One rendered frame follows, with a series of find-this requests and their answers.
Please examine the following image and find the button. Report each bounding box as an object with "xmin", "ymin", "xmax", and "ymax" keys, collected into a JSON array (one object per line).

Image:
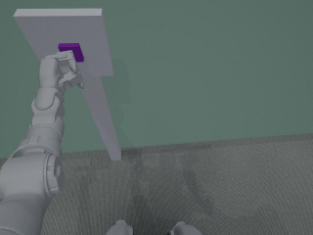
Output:
[{"xmin": 58, "ymin": 43, "xmax": 84, "ymax": 63}]

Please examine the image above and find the robot right thigh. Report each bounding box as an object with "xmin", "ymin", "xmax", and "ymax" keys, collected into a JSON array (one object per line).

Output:
[{"xmin": 169, "ymin": 224, "xmax": 202, "ymax": 235}]

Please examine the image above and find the panel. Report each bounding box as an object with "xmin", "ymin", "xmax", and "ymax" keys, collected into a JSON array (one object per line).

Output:
[{"xmin": 13, "ymin": 8, "xmax": 121, "ymax": 162}]

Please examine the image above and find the robot right shin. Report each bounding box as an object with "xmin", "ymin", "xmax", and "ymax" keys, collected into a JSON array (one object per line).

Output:
[{"xmin": 174, "ymin": 221, "xmax": 186, "ymax": 227}]

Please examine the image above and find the left robot hand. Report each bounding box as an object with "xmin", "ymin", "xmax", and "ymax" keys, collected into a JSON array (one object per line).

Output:
[{"xmin": 38, "ymin": 50, "xmax": 85, "ymax": 95}]

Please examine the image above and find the left robot forearm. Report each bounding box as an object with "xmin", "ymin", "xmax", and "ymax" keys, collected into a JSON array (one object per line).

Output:
[{"xmin": 0, "ymin": 87, "xmax": 66, "ymax": 200}]

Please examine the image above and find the left robot upper arm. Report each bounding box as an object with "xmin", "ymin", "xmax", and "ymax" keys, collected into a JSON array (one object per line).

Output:
[{"xmin": 0, "ymin": 153, "xmax": 66, "ymax": 235}]

